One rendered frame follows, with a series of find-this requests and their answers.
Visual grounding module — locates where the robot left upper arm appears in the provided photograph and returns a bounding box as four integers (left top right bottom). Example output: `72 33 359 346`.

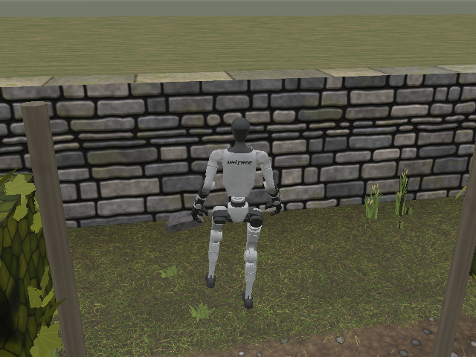
202 149 225 190

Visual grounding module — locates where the robot right upper arm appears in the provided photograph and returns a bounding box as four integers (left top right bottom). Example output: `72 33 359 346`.
255 150 275 191

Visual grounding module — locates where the robot right shin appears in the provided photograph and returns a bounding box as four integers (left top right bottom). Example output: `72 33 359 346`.
245 251 257 299

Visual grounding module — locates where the left robot forearm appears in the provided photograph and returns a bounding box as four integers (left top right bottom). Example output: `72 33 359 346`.
193 179 210 209

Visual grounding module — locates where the right robot hand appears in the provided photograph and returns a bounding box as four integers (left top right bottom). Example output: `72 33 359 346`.
265 202 282 216

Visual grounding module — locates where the robot left thigh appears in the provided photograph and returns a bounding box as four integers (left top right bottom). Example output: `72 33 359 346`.
211 206 228 243

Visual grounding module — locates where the right robot forearm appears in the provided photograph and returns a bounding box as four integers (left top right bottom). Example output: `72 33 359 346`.
268 179 280 205

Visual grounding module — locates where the left robot hand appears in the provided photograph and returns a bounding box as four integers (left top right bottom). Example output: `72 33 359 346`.
191 206 208 223

